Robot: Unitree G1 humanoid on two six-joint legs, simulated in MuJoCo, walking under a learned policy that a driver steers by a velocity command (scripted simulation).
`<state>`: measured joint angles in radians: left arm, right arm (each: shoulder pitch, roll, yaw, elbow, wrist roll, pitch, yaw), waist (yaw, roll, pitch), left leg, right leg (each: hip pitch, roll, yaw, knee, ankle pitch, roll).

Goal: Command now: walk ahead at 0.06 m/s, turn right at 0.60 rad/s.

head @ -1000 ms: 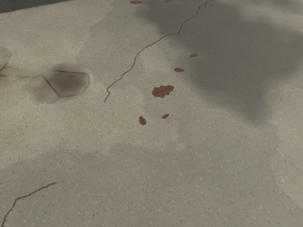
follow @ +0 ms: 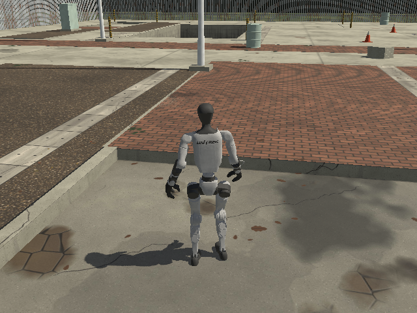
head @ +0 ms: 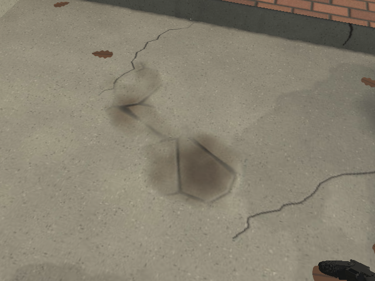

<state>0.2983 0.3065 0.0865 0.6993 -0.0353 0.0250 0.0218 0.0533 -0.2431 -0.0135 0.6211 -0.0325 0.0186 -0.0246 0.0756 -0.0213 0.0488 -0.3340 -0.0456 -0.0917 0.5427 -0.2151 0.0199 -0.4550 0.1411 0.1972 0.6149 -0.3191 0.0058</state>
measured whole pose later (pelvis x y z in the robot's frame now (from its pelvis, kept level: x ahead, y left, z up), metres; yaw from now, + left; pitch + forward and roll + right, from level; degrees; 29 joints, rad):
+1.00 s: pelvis +0.05 -0.02 +0.00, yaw +3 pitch +3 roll -2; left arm 0.06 0.32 0.11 0.71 0.01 0.02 0.02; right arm 0.23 -0.32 -0.10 0.60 0.01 0.02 -0.01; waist -0.01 -0.04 0.06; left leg -0.35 -0.02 0.01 0.58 -0.28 0.06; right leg -0.52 -0.03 -0.01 1.17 -0.50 0.06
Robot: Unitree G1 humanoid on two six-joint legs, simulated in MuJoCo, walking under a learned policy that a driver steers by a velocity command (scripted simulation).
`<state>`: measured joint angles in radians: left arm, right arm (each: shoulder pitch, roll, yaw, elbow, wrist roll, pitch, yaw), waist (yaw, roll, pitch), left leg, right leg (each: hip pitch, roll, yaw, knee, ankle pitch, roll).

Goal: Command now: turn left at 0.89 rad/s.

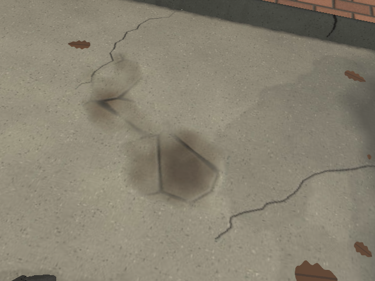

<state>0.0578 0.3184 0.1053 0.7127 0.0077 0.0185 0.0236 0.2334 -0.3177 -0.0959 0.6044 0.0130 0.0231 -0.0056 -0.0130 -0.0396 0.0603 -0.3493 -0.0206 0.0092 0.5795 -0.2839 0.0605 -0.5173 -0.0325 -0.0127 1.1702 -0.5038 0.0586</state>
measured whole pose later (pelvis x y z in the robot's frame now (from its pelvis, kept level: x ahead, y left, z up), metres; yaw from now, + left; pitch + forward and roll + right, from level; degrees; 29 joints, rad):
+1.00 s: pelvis +0.09 +0.00 +0.01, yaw -23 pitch +1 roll +0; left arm 0.11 0.30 0.05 0.63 0.01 0.03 0.03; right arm 0.19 -0.26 -0.06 0.70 -0.01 -0.02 0.01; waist -0.03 -0.03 0.01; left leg -0.28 -0.08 -0.13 0.46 -0.20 0.04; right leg -0.31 0.08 0.19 0.75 -0.51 0.06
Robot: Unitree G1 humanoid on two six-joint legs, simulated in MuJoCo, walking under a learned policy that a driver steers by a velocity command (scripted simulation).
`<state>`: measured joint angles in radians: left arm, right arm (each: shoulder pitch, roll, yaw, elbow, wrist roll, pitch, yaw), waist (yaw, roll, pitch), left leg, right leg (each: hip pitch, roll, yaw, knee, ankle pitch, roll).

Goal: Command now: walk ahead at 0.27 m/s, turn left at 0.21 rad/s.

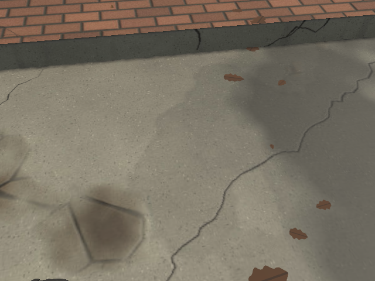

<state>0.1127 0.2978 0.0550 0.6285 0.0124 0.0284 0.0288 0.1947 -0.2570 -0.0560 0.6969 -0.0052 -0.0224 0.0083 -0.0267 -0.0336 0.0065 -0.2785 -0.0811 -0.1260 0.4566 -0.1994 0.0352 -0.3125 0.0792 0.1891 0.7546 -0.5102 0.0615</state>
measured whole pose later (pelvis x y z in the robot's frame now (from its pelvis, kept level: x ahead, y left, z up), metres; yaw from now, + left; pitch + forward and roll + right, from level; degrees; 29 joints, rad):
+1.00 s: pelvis +0.55 +0.31 -0.03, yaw +20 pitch +0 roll +1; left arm 0.16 0.27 0.01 0.79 0.01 -0.02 -0.07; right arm 0.43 -0.25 -0.01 0.88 -0.02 -0.10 -0.03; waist 0.00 -0.02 0.05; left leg 0.29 -0.13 0.26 0.27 -0.38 0.03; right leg -0.64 0.05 -0.17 0.67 0.08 -0.15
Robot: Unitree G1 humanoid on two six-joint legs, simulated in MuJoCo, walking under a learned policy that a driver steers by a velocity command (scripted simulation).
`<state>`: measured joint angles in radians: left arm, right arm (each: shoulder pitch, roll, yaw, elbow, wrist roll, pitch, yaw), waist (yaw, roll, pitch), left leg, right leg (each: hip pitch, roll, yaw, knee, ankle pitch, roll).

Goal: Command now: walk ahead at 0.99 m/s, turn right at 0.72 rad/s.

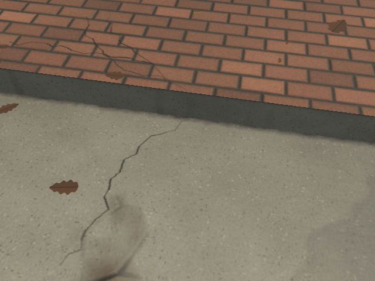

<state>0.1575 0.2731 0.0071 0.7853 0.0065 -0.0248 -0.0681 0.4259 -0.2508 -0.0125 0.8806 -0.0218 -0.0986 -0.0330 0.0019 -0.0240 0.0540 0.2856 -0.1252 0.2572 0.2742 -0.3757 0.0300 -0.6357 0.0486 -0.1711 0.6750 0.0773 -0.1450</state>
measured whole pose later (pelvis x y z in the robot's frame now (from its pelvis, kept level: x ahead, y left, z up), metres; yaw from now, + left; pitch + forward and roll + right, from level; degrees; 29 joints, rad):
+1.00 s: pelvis +0.78 -0.15 +0.02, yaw -37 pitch +1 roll +1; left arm 0.12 0.21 -0.01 0.78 0.02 -0.06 0.00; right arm 0.35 -0.20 -0.01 0.87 0.00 -0.03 -0.01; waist -0.07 -0.01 0.12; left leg -0.44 0.03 -0.02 1.23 -0.43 -0.01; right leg -0.38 0.01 -0.12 0.50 -0.15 -0.10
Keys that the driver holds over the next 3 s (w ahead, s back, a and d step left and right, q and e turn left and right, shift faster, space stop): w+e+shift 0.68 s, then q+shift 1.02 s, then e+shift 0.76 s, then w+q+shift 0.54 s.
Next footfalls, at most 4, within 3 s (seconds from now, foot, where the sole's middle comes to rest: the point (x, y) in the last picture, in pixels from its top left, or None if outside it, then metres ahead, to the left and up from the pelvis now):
0.02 right None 0.21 -0.01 -0.75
0.42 left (159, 236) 0.63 0.13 -0.75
0.84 right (262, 188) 0.84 -0.27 -0.75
1.26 left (226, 153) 1.01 -0.14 -0.75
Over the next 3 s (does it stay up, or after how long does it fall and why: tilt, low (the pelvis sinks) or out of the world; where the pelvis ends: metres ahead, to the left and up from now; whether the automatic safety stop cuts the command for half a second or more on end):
stays up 0.99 -0.30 0.00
